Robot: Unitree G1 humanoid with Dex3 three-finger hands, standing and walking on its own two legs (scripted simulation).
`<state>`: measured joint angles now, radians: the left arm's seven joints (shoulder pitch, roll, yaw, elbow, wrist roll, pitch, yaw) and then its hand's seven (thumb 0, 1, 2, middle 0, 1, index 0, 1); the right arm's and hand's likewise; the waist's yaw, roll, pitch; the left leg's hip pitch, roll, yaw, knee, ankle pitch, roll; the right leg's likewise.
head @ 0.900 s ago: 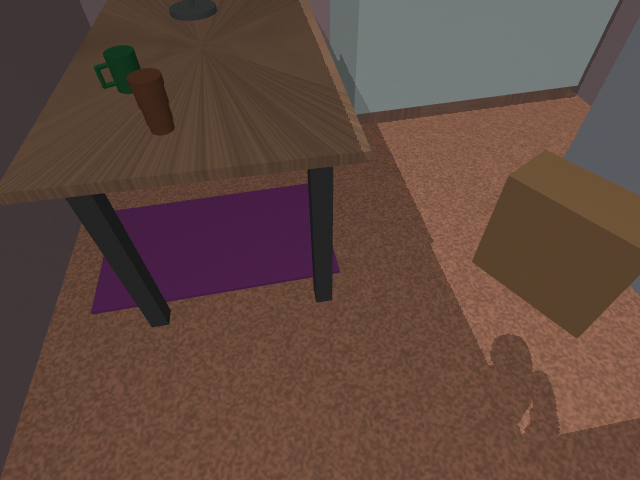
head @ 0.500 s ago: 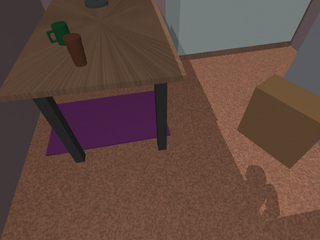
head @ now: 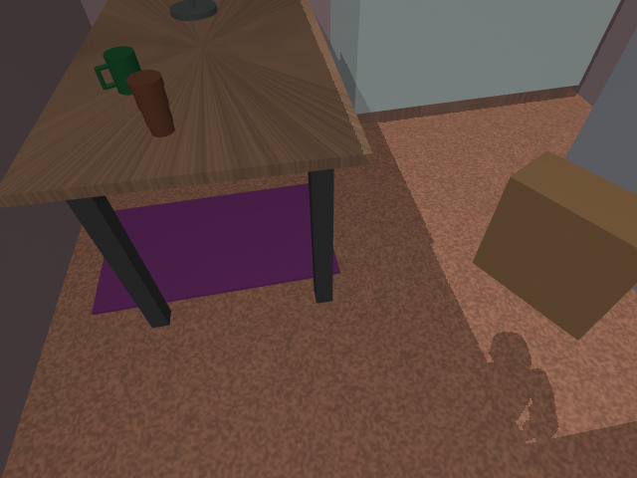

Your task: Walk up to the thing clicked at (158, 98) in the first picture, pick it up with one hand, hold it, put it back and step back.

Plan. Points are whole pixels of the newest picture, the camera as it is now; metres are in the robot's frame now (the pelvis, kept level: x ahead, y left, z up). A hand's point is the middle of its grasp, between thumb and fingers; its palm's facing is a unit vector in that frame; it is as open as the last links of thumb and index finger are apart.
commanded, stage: stand
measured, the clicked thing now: (154, 105) +0.87 +0.42 +0.01
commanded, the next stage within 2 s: walk up in 0.22 s
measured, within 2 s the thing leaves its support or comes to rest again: neither
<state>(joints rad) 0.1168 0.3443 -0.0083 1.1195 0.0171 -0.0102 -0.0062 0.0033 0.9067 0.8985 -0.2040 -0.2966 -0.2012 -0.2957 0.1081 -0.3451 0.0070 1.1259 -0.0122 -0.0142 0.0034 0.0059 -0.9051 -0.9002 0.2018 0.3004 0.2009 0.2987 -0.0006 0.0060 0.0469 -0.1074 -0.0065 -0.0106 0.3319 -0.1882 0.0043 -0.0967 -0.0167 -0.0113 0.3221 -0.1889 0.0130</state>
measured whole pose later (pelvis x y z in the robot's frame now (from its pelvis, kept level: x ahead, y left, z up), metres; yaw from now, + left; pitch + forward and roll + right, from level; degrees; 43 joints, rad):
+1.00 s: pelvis +0.10 +0.19 -0.03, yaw +21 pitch -3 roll -1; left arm 0.34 0.40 0.05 0.89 0.04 -0.08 0.05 0.00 0.90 0.90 -0.21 -0.30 -0.21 -0.30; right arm 0.31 -0.42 -0.10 0.79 -0.05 0.09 0.09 0.01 -0.91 -0.90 0.20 0.30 0.20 0.30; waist 0.00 0.11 0.06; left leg -0.39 -0.11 -0.11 1.02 -0.47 0.03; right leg -0.34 -0.05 -0.14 0.67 -0.28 -0.03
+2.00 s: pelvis +0.16 +0.33 -0.03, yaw +27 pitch -2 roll +1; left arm 0.16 0.38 0.04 0.85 0.04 0.01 -0.02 0.00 0.91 0.90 -0.20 -0.30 -0.20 -0.30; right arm 0.19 -0.41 -0.03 0.88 0.00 -0.02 -0.04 0.01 -0.90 -0.90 0.20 0.30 0.20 0.30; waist 0.00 0.00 0.14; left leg -0.40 0.00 0.00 0.90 -0.54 0.02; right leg -0.32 -0.02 0.00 0.72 -0.36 -0.02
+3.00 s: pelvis +0.16 +0.34 +0.00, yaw +27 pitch -3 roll +0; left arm 0.07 0.35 0.01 1.13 0.01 0.01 -0.02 0.00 0.91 0.90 -0.20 -0.30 -0.20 -0.30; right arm 0.10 -0.35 0.00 1.13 -0.02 -0.04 -0.01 0.01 -0.90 -0.90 0.20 0.30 0.20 0.30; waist 0.00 -0.02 0.03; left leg -0.12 0.01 0.03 0.35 -0.19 0.00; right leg -0.11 -0.02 -0.02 0.34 -0.19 0.02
